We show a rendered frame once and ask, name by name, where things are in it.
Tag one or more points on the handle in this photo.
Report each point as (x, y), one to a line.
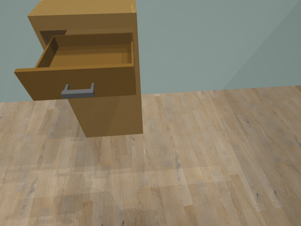
(77, 93)

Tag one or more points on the cabinet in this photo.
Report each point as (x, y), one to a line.
(97, 116)

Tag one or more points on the drawer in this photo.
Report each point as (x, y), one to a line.
(106, 59)

